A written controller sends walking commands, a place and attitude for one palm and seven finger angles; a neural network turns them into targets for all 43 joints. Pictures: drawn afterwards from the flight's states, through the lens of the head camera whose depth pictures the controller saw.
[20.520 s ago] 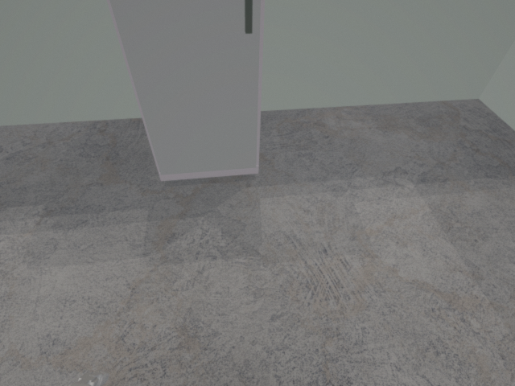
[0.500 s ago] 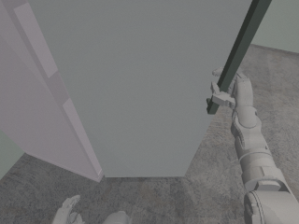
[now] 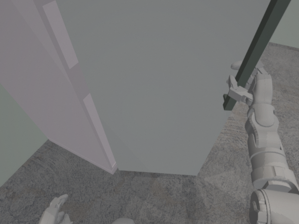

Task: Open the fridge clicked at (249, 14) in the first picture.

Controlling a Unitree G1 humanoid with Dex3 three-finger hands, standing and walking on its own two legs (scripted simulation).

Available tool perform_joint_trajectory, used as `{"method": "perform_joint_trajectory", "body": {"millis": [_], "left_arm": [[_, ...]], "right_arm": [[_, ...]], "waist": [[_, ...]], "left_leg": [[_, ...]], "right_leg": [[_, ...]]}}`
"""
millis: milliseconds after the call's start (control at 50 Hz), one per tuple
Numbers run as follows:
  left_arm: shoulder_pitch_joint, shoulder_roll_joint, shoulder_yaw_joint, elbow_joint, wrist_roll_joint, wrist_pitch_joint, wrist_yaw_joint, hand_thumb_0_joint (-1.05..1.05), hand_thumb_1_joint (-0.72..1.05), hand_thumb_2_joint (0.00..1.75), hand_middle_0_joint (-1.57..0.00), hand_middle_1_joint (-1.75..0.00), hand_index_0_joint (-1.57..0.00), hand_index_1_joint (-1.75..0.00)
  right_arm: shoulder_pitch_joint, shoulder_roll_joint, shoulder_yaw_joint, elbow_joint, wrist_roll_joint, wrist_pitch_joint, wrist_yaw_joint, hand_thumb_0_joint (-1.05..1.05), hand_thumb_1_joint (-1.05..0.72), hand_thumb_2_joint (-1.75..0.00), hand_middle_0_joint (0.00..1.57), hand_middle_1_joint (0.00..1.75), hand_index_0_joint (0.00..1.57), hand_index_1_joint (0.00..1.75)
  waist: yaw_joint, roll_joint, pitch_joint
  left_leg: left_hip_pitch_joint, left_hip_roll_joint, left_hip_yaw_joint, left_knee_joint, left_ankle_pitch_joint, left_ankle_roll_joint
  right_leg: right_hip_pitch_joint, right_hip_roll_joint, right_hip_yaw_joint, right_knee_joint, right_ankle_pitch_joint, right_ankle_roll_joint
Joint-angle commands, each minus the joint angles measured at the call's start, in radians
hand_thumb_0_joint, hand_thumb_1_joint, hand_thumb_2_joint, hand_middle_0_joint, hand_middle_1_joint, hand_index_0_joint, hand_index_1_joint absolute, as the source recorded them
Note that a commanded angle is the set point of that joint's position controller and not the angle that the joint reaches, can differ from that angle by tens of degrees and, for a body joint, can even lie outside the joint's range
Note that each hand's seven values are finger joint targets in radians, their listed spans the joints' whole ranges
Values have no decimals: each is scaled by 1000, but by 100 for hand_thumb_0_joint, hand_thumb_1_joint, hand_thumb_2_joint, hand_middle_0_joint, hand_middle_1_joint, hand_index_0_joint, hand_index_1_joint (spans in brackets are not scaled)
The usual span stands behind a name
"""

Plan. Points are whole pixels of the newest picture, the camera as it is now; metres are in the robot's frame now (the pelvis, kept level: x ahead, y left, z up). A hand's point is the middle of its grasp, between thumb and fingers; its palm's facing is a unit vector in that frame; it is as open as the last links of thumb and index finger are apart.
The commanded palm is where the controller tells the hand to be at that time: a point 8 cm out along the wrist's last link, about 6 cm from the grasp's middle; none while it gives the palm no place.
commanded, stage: stop walking and hold the door back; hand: right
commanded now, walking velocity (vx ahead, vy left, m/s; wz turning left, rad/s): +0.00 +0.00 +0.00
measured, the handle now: (259, 32) +0.48 -0.17 +0.28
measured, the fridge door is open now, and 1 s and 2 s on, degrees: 67 67 66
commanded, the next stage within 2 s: loosen the grip on the handle in 0.16 s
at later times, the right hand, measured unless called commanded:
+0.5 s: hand (240, 88) +0.43 -0.16 +0.16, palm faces +0.12 +0.99 -0.12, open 9.2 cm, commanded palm +0.40 -0.21 +0.14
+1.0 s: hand (234, 93) +0.44 -0.16 +0.13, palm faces +0.09 +0.99 -0.15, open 14.6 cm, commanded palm +0.41 -0.22 +0.13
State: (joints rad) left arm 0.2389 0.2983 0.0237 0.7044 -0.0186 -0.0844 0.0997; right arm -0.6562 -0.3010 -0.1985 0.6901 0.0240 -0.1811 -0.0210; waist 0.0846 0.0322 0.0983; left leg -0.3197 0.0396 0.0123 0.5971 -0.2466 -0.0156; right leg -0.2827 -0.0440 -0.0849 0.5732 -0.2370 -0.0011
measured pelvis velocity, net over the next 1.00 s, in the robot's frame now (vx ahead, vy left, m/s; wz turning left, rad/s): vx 0.02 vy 0.00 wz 0.04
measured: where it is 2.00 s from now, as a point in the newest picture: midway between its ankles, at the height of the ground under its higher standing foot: outside the picture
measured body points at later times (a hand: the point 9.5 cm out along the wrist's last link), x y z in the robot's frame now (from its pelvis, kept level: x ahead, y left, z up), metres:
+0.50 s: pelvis -0.01 +0.00 +0.00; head +0.00 -0.01 +0.45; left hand +0.10 +0.26 -0.10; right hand +0.42 -0.22 +0.17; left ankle +0.03 +0.12 -0.73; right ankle +0.04 -0.12 -0.73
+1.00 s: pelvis +0.02 +0.00 -0.01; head +0.05 +0.01 +0.44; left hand +0.09 +0.26 -0.12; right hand +0.43 -0.21 +0.14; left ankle +0.03 +0.13 -0.73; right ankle +0.04 -0.12 -0.73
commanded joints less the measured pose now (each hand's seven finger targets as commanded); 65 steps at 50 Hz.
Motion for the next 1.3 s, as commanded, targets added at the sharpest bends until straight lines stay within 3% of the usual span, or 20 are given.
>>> {"method": "perform_joint_trajectory", "body": {"millis": [0, 40, 100, 160, 220, 240, 260, 280, 300, 320, 380, 480, 560, 620, 640, 660, 900, 920, 1060, 1280], "left_arm": [[-43, 81, 13, -148, 12, -38, -5, 0, 90, 90, -20, -30, -20, -30], [-39, 92, 17, -150, 6, -35, -14, 0, 90, 90, -20, -30, -20, -30], [-46, 72, 7, -170, 4, -31, -8, 0, 90, 90, -20, -30, -20, -30], [-48, 68, 4, -147, -1, -13, 8, 0, 90, 90, -20, -30, -20, -30], [-64, 61, -10, -133, 5, -13, 18, 0, 90, 90, -20, -30, -20, -30], [-41, 61, 66, -155, 17, -48, -19, 0, 90, 90, -20, -30, -20, -30], [2, 127, 119, -56, 44, -93, -45, 0, 90, 90, -20, -30, -20, -30], [95, 85, 73, -101, 3, -109, -49, 0, 90, 90, -20, -30, -20, -30], [90, 89, 57, -76, 10, -102, -61, 0, 90, 90, -20, -30, -20, -30], [61, 110, 46, -99, 20, -93, -69, 0, 90, 90, -20, -30, -20, -30], [44, 88, 34, -136, 19, -80, -94, 0, 90, 90, -20, -30, -20, -30], [62, 117, 35, -165, -3, -64, -97, 0, 90, 90, -20, -30, -20, -30], [73, 125, 31, -158, -17, -74, -76, 0, 90, 90, -20, -30, -20, -30], [76, 120, 35, -147, -14, -88, -68, 0, 90, 90, -20, -30, -20, -30], [86, 135, 39, -133, -9, -83, -64, 0, 90, 90, -20, -30, -20, -30], [82, 134, 31, -142, -4, -77, -63, 0, 90, 90, -20, -30, -20, -30], [91, 108, 40, -149, -1, -60, -66, 0, 90, 90, -20, -30, -20, -30], [102, 107, 34, -126, 2, -55, -62, 0, 90, 90, -20, -30, -20, -30], [93, 99, 30, -150, 5, -31, -58, 0, 90, 90, -20, -30, -20, -30], [86, 101, 32, -165, -10, -31, -47, 0, 90, 90, -20, -30, -20, -30]], "right_arm": [[-396, -283, -87, -357, 1, -104, -36, 0, -90, -90, 45, 140, 45, 140], [-342, -233, -52, -389, 3, -90, -33, 0, -90, -90, 45, 140, 45, 140], [-308, -260, -66, -431, -5, -72, -43, 0, -90, -90, 45, 140, 45, 140], [-316, -271, -66, -371, 17, -48, -53, 0, -90, -90, 45, 140, 45, 140], [-383, -231, -31, -321, 19, -50, -57, 0, -90, -90, 45, 140, 45, 140], [-907, -643, -293, -355, -109, -58, -37, 0, -90, -90, 45, 140, 45, 140], [-927, -611, -326, -146, -104, 8, 16, 0, -78, -84, 45, 140, 45, 140], [-557, -229, -71, 19, -69, 40, 56, 0, -66, -78, 45, 140, 45, 140], [-453, -189, -147, 62, -10, 20, 81, 0, -54, -73, 45, 140, 45, 140], [-428, -240, -206, -62, 57, -32, 78, 0, -42, -67, 45, 140, 45, 140], [-440, -95, -25, -92, 20, -135, 56, 0, -5, -49, 45, 140, 45, 140], [-489, -201, -20, -4, -47, -190, 9, 0, 55, -20, 42, 137, 42, 137], [-573, -228, -16, -4, -7, -196, 24, 0, 55, -20, 37, 130, 37, 130], [-610, -227, -21, -91, 16, -226, 19, 0, 55, -20, 33, 125, 33, 125], [-532, -352, -134, -42, 8, -231, 10, 0, 55, -20, 32, 123, 32, 123], [-519, -366, -132, -76, 6, -241, 8, 0, 55, -20, 30, 122, 30, 122], [-273, -265, -123, -289, 51, -183, 12, 0, 55, -20, 25, 115, 25, 115], [-319, -224, -80, -194, 44, -173, 9, 0, 55, -20, 25, 115, 25, 115], [-259, -309, -164, -224, 32, -177, 35, 0, 55, -20, 25, 115, 25, 115], [-276, -261, -97, -270, 77, -183, 160, 0, 55, -20, 25, 115, 25, 115]], "waist": [[-97, -270, -342], [-94, -211, -380], [-72, -129, -429], [-75, 47, -403], [-80, 8, -390], [-118, 135, -322], [-29, -131, -615], [-32, 36, -639], [-32, 16, -524], [-72, 8, -521], [-34, -25, -405], [-13, 8, -344], [-1, 26, -349], [-19, -62, -439], [-41, -45, -428], [-45, -51, -434], [-65, -39, -488], [-22, 14, -418], [-68, -22, -476], [-43, -91, -466]], "left_leg": [[48, -29, 10, 89, -175, 5], [128, -22, 14, -88, -19, 12], [281, 77, -42, -102, 377, 35], [225, 133, -124, -124, 380, 63], [146, 90, -77, -129, 229, 30], [206, 70, -142, -226, 392, 19], [252, -2, 5, -6, 558, 94], [89, -29, 50, -11, 409, 65], [-11, -44, 54, -53, 330, 42], [15, -39, 42, -71, 270, 44], [-70, -45, 40, -71, 121, 47], [-157, -34, 3, -83, -152, 43], [-152, -33, -23, -107, -242, 40], [-120, -44, -28, -82, -196, 46], [-106, -44, -33, -80, -193, 48], [-79, -45, -30, -75, -172, 47], [25, -56, -8, -45, 196, 38], [-28, -56, 0, -47, 174, 30], [14, -51, -7, -21, 240, 36], [-56, -61, 6, -6, 241, 42]], "right_leg": [[123, -276, 324, -191, 364, -150], [165, -214, 203, -61, 452, -96], [57, -100, 77, -14, 310, -7], [48, -55, 61, 4, 131, 12], [105, -88, 93, -51, 158, -11], [52, -54, 10, -16, 143, -26], [18, 6, 48, -208, 382, 1], [159, 18, 38, -77, 470, 22], [160, 11, 61, -59, 396, 20], [170, 6, 60, -66, 310, 15], [86, 8, 60, -60, 138, -2], [-60, 24, 65, -56, -217, -22], [-97, 40, 56, -39, -265, -26], [-56, 43, 64, -34, -225, -24], [-89, 44, 64, -28, -217, -27], [-105, 47, 64, -30, -187, -31], [-16, 37, 43, -1, 140, -31], [-51, 36, 47, 9, 109, -30], [-48, 43, 45, 30, 162, -32], [9, 37, 70, 55, 211, -25]]}}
